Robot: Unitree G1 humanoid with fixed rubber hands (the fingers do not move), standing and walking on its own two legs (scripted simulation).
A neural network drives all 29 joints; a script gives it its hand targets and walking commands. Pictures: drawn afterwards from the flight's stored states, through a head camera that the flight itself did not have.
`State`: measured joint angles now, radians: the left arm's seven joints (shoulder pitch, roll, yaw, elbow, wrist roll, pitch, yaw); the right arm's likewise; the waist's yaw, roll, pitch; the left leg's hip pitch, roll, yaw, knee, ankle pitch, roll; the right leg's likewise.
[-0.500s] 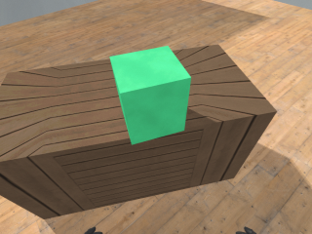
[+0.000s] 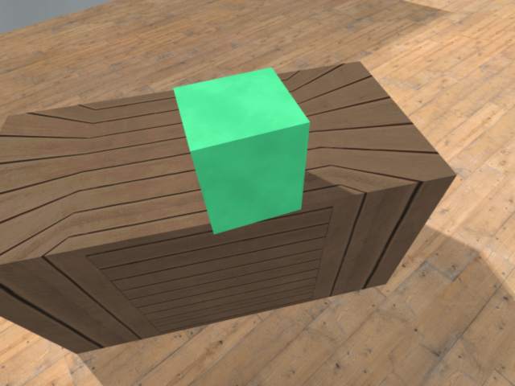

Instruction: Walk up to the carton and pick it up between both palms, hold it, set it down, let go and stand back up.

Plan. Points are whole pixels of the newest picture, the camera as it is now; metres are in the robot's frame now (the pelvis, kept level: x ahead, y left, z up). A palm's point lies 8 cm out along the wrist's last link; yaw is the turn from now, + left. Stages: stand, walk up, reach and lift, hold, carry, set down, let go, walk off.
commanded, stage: walk up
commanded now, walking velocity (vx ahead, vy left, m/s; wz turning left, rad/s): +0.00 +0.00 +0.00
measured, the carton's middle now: (241, 153) +0.57 +0.08 +0.01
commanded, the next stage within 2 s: none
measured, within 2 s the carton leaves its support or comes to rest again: neither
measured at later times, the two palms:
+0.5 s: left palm out of the picture +0.09 +0.20 -0.12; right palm out of the picture +0.03 -0.35 -0.12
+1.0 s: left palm out of the picture +0.02 +0.06 -0.09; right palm (387, 260) +0.39 -0.24 -0.15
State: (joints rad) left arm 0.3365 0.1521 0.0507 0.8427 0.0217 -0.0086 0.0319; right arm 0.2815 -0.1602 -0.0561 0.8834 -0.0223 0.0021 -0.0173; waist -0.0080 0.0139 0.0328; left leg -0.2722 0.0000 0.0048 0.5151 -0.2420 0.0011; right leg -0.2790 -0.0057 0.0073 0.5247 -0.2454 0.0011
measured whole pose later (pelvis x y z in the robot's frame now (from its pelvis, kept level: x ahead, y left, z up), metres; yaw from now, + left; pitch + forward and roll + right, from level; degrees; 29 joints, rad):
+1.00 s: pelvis +0.22 -0.08 +0.00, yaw +16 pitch +3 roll +4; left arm 0.59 0.09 0.00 1.06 0.02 -0.09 0.05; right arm 0.06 -0.17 -0.02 0.94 -0.02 0.00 0.03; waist 0.07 0.03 0.10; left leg -0.52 -0.05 0.18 0.70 -0.18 0.02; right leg 0.11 -0.06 -0.14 0.29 -0.39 0.00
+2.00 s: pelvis +0.17 -0.04 -0.01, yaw +18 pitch -1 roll -1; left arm 0.27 0.23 0.06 0.96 0.03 0.03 0.04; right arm 0.30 -0.17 -0.04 0.99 -0.02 0.07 -0.02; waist -0.01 -0.03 0.00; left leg -0.15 0.01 0.05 0.53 -0.40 -0.03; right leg -0.37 -0.12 -0.17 0.50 -0.12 0.00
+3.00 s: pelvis +0.26 -0.06 +0.01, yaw +17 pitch -1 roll +3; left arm 0.19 0.14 0.00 1.04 0.00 -0.04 0.04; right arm 0.43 -0.11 0.01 1.15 0.00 -0.01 -0.05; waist -0.03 0.02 0.09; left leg -0.20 0.01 0.03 0.81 -0.55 0.03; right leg -0.27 -0.02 -0.12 0.44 -0.16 -0.09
